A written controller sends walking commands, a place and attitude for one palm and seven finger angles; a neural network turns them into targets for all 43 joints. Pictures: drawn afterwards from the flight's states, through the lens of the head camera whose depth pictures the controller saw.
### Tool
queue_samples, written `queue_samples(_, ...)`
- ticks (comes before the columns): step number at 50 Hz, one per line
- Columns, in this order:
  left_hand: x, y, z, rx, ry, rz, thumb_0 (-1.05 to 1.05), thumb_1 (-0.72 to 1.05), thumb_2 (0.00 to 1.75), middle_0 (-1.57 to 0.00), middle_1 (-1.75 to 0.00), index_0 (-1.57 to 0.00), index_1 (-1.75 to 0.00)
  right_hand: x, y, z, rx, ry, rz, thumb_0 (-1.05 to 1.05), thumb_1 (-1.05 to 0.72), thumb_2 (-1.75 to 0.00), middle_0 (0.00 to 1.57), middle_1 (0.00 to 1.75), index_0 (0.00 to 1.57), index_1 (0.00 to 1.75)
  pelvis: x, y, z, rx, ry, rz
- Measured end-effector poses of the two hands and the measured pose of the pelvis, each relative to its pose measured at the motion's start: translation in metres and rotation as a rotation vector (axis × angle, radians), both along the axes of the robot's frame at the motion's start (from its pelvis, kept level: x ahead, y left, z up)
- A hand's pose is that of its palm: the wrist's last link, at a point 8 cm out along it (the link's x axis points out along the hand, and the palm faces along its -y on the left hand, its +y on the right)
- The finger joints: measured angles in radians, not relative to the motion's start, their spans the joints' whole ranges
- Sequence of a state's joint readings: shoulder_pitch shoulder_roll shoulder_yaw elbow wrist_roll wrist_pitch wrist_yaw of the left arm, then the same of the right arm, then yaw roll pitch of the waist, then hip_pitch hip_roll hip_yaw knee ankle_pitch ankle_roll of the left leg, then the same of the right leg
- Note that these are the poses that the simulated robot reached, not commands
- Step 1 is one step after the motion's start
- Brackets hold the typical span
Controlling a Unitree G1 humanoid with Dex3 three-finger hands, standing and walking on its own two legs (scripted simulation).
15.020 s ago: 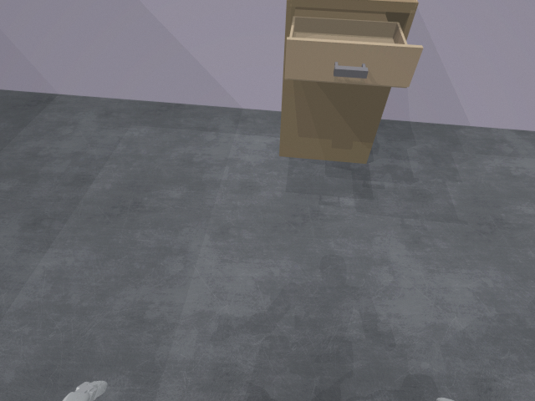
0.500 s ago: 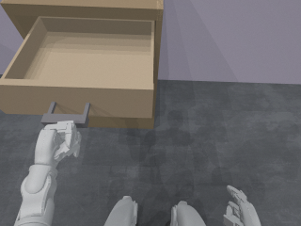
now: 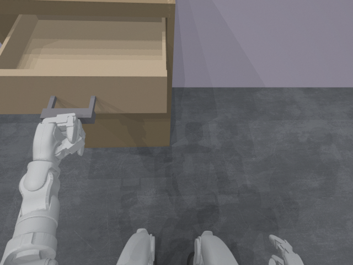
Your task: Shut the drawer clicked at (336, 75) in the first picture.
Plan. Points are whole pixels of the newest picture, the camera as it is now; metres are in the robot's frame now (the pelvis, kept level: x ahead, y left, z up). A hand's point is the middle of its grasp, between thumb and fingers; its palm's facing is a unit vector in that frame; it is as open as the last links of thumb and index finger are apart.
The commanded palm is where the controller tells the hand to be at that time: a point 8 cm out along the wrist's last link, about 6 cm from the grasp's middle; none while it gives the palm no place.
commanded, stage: push the drawer shut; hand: left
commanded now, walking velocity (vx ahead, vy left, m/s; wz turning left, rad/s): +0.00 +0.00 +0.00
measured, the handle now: (71, 108) +0.46 +0.26 +0.04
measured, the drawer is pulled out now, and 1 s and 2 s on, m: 0.21 0.09 0.00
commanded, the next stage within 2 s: none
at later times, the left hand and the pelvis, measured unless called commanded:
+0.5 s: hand (84, 117) +0.43 +0.22 +0.03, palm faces +0.05 -1.00 -0.04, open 2.9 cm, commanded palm +0.42 +0.27 +0.04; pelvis +0.00 +0.01 +0.00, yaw +0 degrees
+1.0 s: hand (88, 95) +0.49 +0.23 +0.04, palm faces +0.04 -1.00 -0.03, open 3.1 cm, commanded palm +0.48 +0.27 +0.04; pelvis +0.00 +0.01 -0.01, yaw -2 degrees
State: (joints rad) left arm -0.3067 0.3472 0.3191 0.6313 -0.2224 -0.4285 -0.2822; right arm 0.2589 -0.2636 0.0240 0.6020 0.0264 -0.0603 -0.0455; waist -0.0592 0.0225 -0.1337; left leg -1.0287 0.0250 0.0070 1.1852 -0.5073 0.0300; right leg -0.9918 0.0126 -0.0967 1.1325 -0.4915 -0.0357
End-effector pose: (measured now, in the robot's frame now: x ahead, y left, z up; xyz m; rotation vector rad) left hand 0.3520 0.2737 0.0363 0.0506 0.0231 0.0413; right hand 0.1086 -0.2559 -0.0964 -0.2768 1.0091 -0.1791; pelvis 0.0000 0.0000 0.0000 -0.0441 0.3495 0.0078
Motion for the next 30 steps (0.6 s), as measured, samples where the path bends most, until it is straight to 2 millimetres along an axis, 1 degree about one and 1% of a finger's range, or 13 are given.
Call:
queue_samples(11, 0.024, 0.006, -0.002, -0.010, -0.002, -0.008, -0.04, 0.78, 0.88, -1.40, -1.60, -1.40, -1.60, -0.017, 0.002, -0.003, -0.009, 0.067, -0.025, 0.01, -0.90, -0.90, 0.20, 0.30, 0.20, 0.30, 0.000, 0.005, -0.001, -0.006, 0.016, -0.005)
queue_samples(20, 0.042, 0.004, -0.001, -0.012, -0.005, 0.003, -0.02, 0.80, 0.89, -1.40, -1.60, -1.40, -1.60, -0.027, 0.007, -0.007, -0.005, 0.108, -0.028, 0.01, -0.90, -0.90, 0.20, 0.30, 0.20, 0.30, -0.002, 0.010, -0.003, -0.011, 0.024, -0.003)
queue_samples(30, 0.071, 0.004, -0.001, -0.011, -0.003, 0.004, -0.03, 0.80, 0.90, -1.41, -1.60, -1.40, -1.60, -0.046, 0.006, -0.012, -0.014, 0.172, -0.039, 0.01, -0.90, -0.90, 0.20, 0.30, 0.20, 0.30, -0.005, 0.010, -0.007, -0.015, 0.044, -0.003)
